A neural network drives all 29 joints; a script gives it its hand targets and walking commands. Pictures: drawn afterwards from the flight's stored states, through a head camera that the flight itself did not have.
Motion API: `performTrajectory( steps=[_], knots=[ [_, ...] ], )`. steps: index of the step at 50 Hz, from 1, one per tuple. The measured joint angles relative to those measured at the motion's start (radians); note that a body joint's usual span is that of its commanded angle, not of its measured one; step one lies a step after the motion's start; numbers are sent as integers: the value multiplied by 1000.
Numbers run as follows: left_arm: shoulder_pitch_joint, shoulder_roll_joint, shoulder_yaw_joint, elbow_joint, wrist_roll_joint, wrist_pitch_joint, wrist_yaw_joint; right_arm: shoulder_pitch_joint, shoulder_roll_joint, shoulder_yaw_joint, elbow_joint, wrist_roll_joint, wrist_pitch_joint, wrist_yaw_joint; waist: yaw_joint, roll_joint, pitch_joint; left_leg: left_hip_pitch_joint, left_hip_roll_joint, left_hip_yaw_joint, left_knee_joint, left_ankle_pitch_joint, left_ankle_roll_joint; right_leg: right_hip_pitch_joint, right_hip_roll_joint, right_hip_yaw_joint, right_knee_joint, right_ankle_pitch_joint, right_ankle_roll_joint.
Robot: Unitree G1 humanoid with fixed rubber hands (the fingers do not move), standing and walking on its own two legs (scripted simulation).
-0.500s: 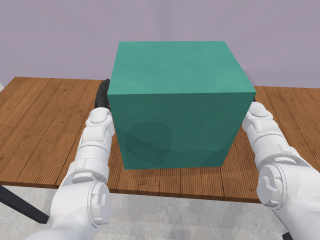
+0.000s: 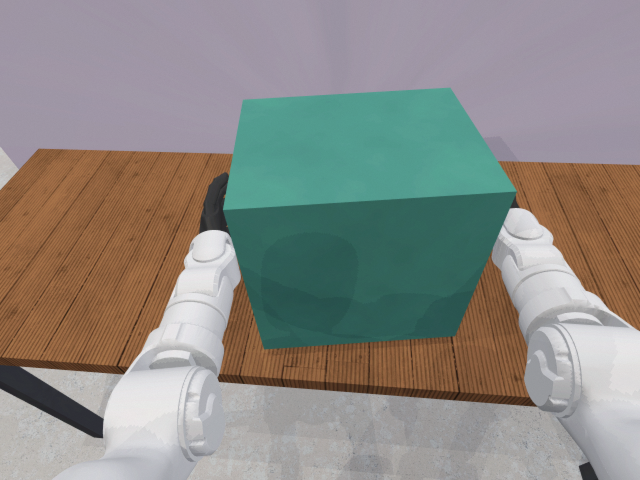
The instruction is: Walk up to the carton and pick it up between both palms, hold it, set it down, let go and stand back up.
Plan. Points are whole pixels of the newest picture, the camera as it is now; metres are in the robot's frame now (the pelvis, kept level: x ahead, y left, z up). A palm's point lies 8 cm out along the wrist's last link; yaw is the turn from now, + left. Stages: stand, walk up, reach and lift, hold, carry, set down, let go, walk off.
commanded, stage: set down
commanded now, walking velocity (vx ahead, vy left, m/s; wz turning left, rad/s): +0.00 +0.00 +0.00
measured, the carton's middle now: (353, 223) +0.45 +0.01 +0.07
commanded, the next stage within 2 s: none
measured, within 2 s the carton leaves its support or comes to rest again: rests again in 0.42 s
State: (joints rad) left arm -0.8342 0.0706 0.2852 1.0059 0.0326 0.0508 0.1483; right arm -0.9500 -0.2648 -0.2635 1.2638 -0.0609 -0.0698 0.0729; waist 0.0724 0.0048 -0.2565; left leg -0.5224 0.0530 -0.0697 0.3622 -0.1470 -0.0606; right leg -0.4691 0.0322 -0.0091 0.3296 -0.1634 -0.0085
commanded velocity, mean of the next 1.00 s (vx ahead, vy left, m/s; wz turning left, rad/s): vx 0.00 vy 0.00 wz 0.00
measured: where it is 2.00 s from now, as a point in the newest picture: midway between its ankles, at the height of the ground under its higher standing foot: outside the picture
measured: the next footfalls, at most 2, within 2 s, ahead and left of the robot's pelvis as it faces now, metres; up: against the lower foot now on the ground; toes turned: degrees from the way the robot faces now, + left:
none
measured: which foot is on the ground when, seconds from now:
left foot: down 0.00-1.00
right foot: down 0.00-1.00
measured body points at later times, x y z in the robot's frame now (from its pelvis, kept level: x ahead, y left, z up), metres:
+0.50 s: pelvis -0.05 +0.00 -0.02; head +0.01 +0.01 +0.43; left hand +0.42 +0.20 +0.12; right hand +0.45 -0.17 +0.13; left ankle +0.00 +0.15 -0.74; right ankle -0.03 -0.11 -0.74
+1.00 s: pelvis -0.04 +0.00 -0.02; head +0.04 +0.00 +0.42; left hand +0.43 +0.20 +0.09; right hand +0.47 -0.18 +0.11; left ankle +0.00 +0.15 -0.74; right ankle -0.03 -0.11 -0.74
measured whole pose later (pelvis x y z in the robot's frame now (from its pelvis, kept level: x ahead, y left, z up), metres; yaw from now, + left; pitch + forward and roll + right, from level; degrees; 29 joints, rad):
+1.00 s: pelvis -0.04 +0.00 -0.02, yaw -2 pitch +27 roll -2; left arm -1.09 0.21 -0.02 1.23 -0.31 -0.03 0.18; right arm -1.17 -0.38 -0.01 1.37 0.31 -0.04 0.08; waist 0.12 0.00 -0.32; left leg -0.85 0.08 -0.07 0.53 -0.15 -0.07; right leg -0.80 0.06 -0.01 0.48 -0.15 -0.02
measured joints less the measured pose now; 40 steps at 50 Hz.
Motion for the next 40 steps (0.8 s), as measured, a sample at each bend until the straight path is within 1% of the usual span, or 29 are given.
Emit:
performTrajectory(
  steps=[7, 12, 14, 16, 18, 20, 21, 23, 27, 30, 32, 36, 40],
  knots=[
    [-25, 3, 14, 60, 3, -30, -4, -13, 0, -32, 32, -22, -15, 1, 3, -13, 7, -11, 1, 9, -1, 16, 1, -20, 1, 9, 11, 13, 0],
    [-53, 14, 4, 107, -4, -45, -4, -28, -3, -69, 62, -30, -25, 6, 9, -25, 8, -26, 2, 17, 4, 26, 1, -42, 2, 17, 24, 22, 0],
    [-68, 23, -16, 125, -18, -44, -3, -37, -9, -75, 79, -19, -28, 15, 14, -29, 6, -35, 3, 21, 7, 30, 0, -56, 2, 21, 32, 25, 0],
    [-80, 33, -54, 125, -51, -35, 7, -45, -23, -55, 88, 20, -26, 27, 24, -34, -2, -55, 5, 28, 20, 30, 0, -78, 4, 28, 44, 26, 1],
    [-99, 48, -112, 111, -115, -21, 31, -65, -39, 0, 88, 92, -6, 28, 32, -36, -13, -87, 8, 31, 44, 25, 1, -110, 8, 31, 62, 27, 1],
    [-138, 71, -180, 119, -186, -1, 57, -101, -60, 68, 94, 167, 33, 21, 36, -37, -27, -131, 11, 31, 75, 18, 2, -150, 12, 32, 85, 25, 1],
    [-165, 85, -210, 131, -220, 10, 69, -123, -70, 98, 98, 198, 53, 21, 36, -38, -32, -152, 12, 30, 89, 15, 3, -171, 13, 32, 98, 24, 0],
    [-220, 117, -268, 161, -275, 28, 76, -170, -86, 143, 105, 250, 88, 22, 31, -39, -35, -187, 12, 27, 113, 11, 3, -205, 15, 29, 121, 20, 0],
    [-316, 159, -352, 223, -361, 35, 80, -250, -109, 189, 116, 306, 125, 19, 16, -40, -31, -236, 11, 15, 146, 9, -1, -248, 15, 18, 150, 16, -2],
    [-351, 167, -375, 260, -382, 17, 69, -277, -120, 209, 130, 332, 120, 17, 8, -44, -37, -259, 12, 9, 158, 7, -4, -267, 17, 13, 156, 15, -3],
    [-358, 165, -376, 280, -382, -3, 62, -285, -126, 221, 153, 346, 110, 17, 4, -45, -39, -263, 13, 6, 160, 6, -5, -268, 18, 10, 154, 15, -5],
    [-341, 156, -358, 298, -355, -33, 45, -278, -130, 238, 188, 369, 89, 18, 9, -44, -31, -252, 15, 4, 156, 4, -7, -254, 19, 8, 145, 16, -7],
    [-304, 145, -343, 294, -342, -61, 38, -253, -116, 229, 175, 362, 63, 16, 17, -34, -27, -254, 16, 4, 153, 3, -7, -256, 20, 7, 141, 15, -7]
  ],
)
